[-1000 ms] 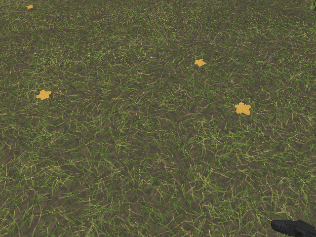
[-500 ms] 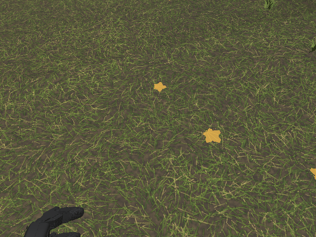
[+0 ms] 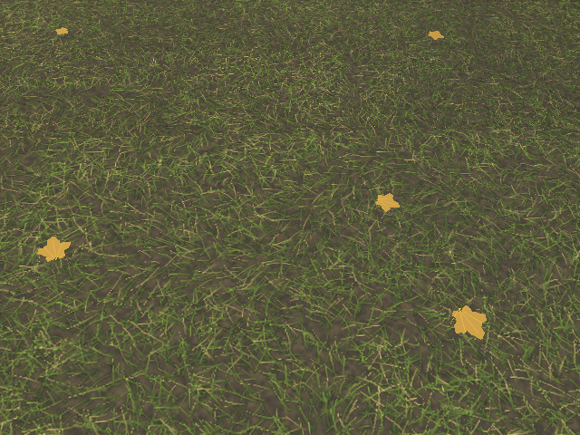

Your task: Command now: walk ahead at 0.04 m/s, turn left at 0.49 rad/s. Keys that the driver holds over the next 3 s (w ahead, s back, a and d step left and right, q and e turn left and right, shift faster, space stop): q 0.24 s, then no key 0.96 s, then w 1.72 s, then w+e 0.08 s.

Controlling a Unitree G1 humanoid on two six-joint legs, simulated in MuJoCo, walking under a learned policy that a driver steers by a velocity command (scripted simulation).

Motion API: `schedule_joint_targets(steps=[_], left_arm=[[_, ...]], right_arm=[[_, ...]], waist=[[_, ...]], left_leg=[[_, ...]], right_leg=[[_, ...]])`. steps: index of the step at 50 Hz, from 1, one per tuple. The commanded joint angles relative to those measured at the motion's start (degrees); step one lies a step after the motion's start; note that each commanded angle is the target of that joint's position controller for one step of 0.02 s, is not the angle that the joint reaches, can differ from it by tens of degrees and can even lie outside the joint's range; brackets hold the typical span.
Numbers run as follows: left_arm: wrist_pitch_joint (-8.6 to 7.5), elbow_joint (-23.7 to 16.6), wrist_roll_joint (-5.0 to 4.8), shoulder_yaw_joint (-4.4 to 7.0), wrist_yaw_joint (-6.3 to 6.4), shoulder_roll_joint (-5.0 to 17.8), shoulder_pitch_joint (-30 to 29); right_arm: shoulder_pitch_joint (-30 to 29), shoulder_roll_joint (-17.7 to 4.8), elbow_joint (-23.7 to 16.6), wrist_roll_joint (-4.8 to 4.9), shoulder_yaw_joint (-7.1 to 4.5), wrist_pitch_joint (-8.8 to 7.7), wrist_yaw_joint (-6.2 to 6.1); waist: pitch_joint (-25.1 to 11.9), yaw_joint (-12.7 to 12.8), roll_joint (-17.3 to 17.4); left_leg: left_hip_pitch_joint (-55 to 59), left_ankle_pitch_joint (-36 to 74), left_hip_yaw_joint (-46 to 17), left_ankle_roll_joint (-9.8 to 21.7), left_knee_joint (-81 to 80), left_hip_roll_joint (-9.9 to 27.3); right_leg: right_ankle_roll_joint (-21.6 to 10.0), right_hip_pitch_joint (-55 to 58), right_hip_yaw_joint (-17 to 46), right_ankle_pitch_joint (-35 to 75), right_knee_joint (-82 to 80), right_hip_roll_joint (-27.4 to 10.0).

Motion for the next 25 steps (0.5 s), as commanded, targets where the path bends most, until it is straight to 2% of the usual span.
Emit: schedule_joint_targets(steps=[1,2,3,4,5,7,11,14,18,20,21,22,23,24,25], left_arm=[[-0.90,-6.18,1.57,1.12,0.08,4.72,-5.54],[-0.90,-5.95,0.24,1.54,-0.08,5.62,-4.85],[-0.73,-4.67,-0.26,1.81,0.17,5.80,-2.96],[-0.56,-4.01,0.13,2.16,0.59,6.61,-2.56],[-0.51,-4.01,0.34,2.37,0.74,6.81,-2.68],[-0.73,-4.19,0.00,2.22,0.63,5.64,-2.40],[-1.03,-4.82,-0.32,1.69,0.46,4.35,-4.31],[-1.08,-4.36,-0.50,1.55,-0.08,4.70,-3.72],[-1.44,-4.02,-0.81,1.44,-0.84,5.29,-2.67],[-1.94,-3.53,-0.81,1.30,-1.40,5.03,-1.01],[-2.29,-2.86,-0.63,1.21,-1.73,4.65,0.78],[-2.50,-2.51,-0.05,1.38,-1.88,5.74,1.76],[-2.53,-2.84,1.18,1.89,-1.69,9.31,2.92],[-2.24,-2.68,1.76,2.01,-1.52,11.41,1.28],[-2.56,-3.04,2.11,1.22,-1.62,8.41,0.73]], right_arm=[[7.60,-13.63,-3.39,-2.17,-3.19,-1.36,-0.39],[5.57,-12.61,-3.72,-2.21,-2.93,-2.46,-0.36],[2.02,-11.70,-4.50,-1.09,-2.97,-3.03,-0.61],[-0.05,-10.17,-5.21,0.05,-2.56,-3.03,-0.88],[-0.78,-9.31,-5.52,0.45,-2.18,-2.80,-1.20],[0.25,-9.17,-5.76,0.13,-2.08,-2.37,-1.59],[1.48,-10.29,-6.16,0.35,-2.54,-1.76,-2.22],[0.32,-10.43,-6.82,-0.01,-2.52,-1.26,-2.22],[-0.55,-9.48,-6.73,-0.40,-1.81,-0.76,-1.69],[-1.67,-8.90,-6.69,-0.07,-1.29,-0.48,-1.70],[-2.42,-8.40,-6.70,0.28,-0.94,-0.30,-1.81],[-1.20,-7.59,-6.38,0.16,-0.59,-0.38,-1.91],[0.58,-5.25,-6.49,-0.93,0.19,-0.75,-1.89],[2.83,-4.37,-6.77,-0.81,0.23,-1.29,-1.63],[0.43,-7.59,-6.98,-1.19,-0.47,-1.57,-1.74]], waist=[[-7.63,-3.62,14.74],[-7.84,-1.86,10.79],[-7.44,-0.03,8.08],[-7.28,0.46,6.97],[-7.52,1.03,7.06],[-8.57,1.18,7.37],[-7.93,-0.04,8.39],[-7.80,-0.38,9.67],[-7.24,-0.96,10.55],[-6.88,0.16,10.23],[-6.59,1.54,9.68],[-6.48,1.62,7.79],[-8.11,0.32,-0.58],[-6.51,-2.62,-10.72],[-6.91,-0.03,-11.30]], left_leg=[[15.41,38.04,-30.09,19.03,-13.93,20.38],[15.67,36.86,-25.32,16.97,-13.39,17.53],[15.61,34.35,-21.50,13.53,-12.49,14.46],[15.35,32.71,-20.18,11.51,-12.38,13.37],[13.78,33.45,-19.07,10.93,-12.39,12.35],[13.52,34.10,-18.55,11.19,-12.42,11.05],[14.72,28.75,-20.32,10.93,-12.15,9.82],[11.77,24.85,-21.25,11.00,-12.17,9.50],[9.35,26.19,-23.07,10.92,-10.59,9.34],[9.26,26.02,-23.78,9.85,-8.75,8.41],[8.09,23.80,-23.40,8.32,-7.68,7.00],[5.73,18.41,-22.74,5.97,-6.60,5.06],[1.05,7.98,-17.80,2.58,0.89,0.33],[-5.77,-11.71,-11.17,-0.57,5.65,-7.19],[-5.70,-19.25,-9.92,-3.09,13.37,-4.99]], right_leg=[[2.51,-19.09,9.09,-21.92,27.75,5.29],[1.75,-20.37,12.06,-17.93,31.82,3.98],[1.49,-21.25,12.86,-13.12,31.92,3.05],[1.62,-21.63,13.36,-10.12,30.91,2.38],[1.91,-19.65,13.36,-7.88,31.04,2.48],[2.47,-17.80,13.10,-4.79,29.97,3.72],[3.65,-16.22,13.90,-2.38,18.70,4.41],[4.09,-10.96,13.63,-1.68,13.12,4.40],[3.25,-4.38,12.60,-3.30,7.20,4.19],[2.05,-0.54,11.76,-0.12,-0.50,4.37],[1.03,3.62,11.04,6.28,-8.32,4.53],[-0.33,8.42,12.76,13.41,-12.57,2.38],[-3.33,14.21,21.32,23.53,-13.41,-6.69],[-11.54,14.55,29.43,34.77,-12.66,-14.12],[-17.63,10.61,34.01,30.49,-14.83,-18.51]])
Next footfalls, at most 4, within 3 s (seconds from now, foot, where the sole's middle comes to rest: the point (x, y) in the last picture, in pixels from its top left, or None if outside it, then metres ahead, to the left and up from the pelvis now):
0.44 right None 0.09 -0.13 -0.77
0.74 left None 0.01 0.12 -0.77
1.90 left None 0.40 0.20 -0.77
2.44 right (267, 318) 0.76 0.04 -0.77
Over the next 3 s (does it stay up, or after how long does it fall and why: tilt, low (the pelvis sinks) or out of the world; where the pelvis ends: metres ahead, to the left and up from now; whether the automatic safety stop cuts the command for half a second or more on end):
stays up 0.89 0.20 -0.01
